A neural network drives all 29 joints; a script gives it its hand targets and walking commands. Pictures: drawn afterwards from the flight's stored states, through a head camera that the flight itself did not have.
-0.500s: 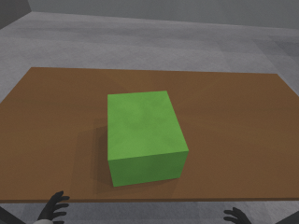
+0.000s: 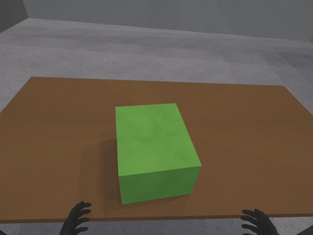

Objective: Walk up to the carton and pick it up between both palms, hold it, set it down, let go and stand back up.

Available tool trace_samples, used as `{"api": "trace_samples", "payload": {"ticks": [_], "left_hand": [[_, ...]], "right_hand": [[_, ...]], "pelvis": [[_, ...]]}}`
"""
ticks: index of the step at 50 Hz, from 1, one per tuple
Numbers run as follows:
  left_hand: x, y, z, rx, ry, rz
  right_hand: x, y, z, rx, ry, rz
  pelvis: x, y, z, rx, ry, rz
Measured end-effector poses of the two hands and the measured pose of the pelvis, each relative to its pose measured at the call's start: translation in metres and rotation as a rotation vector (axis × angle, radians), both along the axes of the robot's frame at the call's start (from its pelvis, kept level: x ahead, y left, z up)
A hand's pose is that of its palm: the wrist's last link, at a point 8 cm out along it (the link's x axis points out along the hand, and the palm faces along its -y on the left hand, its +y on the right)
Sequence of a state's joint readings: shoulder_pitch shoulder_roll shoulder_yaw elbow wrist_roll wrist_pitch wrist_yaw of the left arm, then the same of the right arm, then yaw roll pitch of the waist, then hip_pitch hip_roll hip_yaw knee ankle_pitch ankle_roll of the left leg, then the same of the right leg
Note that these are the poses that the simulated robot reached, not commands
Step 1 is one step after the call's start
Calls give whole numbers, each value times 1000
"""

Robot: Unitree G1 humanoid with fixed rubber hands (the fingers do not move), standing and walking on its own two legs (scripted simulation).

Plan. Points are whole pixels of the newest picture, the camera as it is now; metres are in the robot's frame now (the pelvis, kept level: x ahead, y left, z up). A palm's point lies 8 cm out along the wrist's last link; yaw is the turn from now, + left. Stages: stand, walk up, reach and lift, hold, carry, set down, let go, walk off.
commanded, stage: reach and lift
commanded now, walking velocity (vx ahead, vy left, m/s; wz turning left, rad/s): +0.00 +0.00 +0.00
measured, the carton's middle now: (151, 148) +0.45 +0.04 -0.05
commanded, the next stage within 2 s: none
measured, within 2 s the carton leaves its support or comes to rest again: neither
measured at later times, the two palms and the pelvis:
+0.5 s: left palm (78, 232) +0.16 +0.19 -0.02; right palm (268, 232) +0.18 -0.25 -0.01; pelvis +0.02 -0.02 +0.00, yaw +1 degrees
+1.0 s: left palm (79, 197) +0.22 +0.21 +0.02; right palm (255, 196) +0.25 -0.23 +0.03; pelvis +0.01 -0.01 +0.00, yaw -1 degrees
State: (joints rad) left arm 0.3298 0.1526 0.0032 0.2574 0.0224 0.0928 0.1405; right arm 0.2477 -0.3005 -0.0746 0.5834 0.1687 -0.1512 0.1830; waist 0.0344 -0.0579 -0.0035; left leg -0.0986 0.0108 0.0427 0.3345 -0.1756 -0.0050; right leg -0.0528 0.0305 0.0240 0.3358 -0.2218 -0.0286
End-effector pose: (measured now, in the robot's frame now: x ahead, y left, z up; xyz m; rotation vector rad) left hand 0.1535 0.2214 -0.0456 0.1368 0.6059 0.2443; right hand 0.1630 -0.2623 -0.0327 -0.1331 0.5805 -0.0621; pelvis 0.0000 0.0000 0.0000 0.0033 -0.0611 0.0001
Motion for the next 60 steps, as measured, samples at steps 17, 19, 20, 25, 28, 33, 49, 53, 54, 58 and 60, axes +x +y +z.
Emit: {"api": "trace_samples", "payload": {"ticks": [17,19,20,25,28,33,49,53,54,58,60], "left_hand": [[1,-22,13,-59,-152,57],[1,-25,15,-64,-175,60],[1,-26,15,-64,-186,62],[6,-28,25,-64,-260,66],[8,-27,32,-52,-304,58],[14,-25,32,-52,-297,56],[69,-15,61,-68,-314,60],[73,-12,61,-73,-296,71],[74,-11,61,-74,-291,75],[83,-6,69,-74,-309,84],[89,-5,72,-73,-318,81]], "right_hand": [[13,9,10,72,-150,40],[16,9,14,74,-170,47],[18,10,15,74,-179,51],[22,12,22,85,-225,62],[22,15,25,98,-253,69],[22,17,25,113,-258,61],[88,33,57,128,-309,92],[101,33,61,121,-302,93],[104,33,62,120,-300,93],[117,35,67,121,-308,98],[123,36,70,121,-312,103]], "pelvis": [[19,-11,0,4,5,3],[19,-13,-1,6,5,5],[19,-14,-1,6,6,6],[18,-19,-2,7,10,12],[16,-20,-2,6,8,15],[12,-19,-2,8,6,12],[5,-8,1,6,26,-24],[7,-7,1,3,29,-22],[7,-7,1,3,31,-22],[9,-7,1,1,43,-21],[9,-7,1,1,45,-18]]}}
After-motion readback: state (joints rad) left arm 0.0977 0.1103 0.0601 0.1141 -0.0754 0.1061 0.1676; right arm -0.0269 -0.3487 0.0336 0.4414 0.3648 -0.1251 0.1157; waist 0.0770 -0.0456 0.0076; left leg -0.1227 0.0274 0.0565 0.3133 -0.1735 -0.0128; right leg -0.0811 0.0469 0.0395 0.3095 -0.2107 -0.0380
